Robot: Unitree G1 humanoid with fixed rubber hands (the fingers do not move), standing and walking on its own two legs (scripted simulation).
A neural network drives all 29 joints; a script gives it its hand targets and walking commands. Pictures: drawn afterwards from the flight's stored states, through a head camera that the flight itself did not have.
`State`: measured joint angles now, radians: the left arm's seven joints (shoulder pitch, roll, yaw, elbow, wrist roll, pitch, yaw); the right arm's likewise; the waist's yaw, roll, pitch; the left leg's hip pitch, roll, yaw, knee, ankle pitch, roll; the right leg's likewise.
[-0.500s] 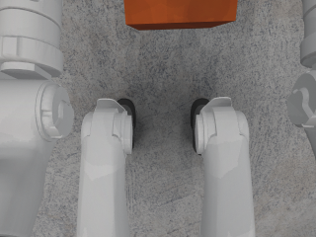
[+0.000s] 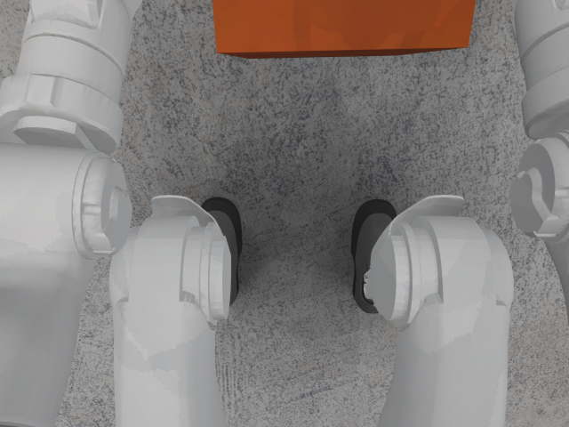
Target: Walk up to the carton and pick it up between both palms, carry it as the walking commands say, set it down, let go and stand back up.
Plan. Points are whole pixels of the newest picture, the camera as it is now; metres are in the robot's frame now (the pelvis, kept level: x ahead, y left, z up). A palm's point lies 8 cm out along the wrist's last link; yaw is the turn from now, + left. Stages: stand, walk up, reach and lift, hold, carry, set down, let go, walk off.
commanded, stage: reach and lift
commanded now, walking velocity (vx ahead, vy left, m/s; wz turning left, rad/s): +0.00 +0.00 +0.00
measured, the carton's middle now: out of the picture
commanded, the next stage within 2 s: none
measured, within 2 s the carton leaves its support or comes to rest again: leaves its support in 1.58 s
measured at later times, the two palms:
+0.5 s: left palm out of the picture +0.55 +0.15 -0.19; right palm out of the picture +0.56 -0.19 -0.19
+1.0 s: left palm out of the picture +0.56 +0.12 -0.19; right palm out of the picture +0.56 -0.19 -0.19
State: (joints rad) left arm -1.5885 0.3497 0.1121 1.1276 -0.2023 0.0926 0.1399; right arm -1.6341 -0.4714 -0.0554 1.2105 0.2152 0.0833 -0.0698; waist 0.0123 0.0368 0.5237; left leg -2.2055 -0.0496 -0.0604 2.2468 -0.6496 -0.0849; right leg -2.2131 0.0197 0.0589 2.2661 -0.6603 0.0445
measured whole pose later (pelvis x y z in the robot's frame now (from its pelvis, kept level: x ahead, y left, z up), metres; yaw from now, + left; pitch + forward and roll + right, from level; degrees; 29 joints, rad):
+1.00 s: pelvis +0.00 +0.00 -0.01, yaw +0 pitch +33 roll +2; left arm -1.60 0.26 0.24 1.12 -0.07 0.13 0.10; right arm -1.64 -0.40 -0.08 1.21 0.16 0.11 -0.08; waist -0.01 -0.01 0.52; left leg -2.19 -0.05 -0.06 2.27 -0.65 -0.10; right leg -2.22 0.02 0.06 2.29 -0.65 0.03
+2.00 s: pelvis -0.01 +0.01 +0.02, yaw -2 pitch +32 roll +2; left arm -1.51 0.16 0.37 0.76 -0.03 0.32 0.23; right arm -1.64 -0.36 -0.12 0.96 0.04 0.36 -0.12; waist 0.02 0.04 0.53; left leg -2.10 -0.08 -0.06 2.18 -0.64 -0.09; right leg -2.13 0.07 0.09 2.18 -0.61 0.08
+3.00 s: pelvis -0.04 +0.01 +0.10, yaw -4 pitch +27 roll +3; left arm -1.40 0.07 0.46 0.52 0.08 0.45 0.18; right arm -1.52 -0.26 -0.21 0.72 -0.05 0.50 -0.13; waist 0.03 0.00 0.53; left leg -1.84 -0.09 -0.07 1.90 -0.54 -0.11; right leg -1.88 0.10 0.11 1.91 -0.50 0.07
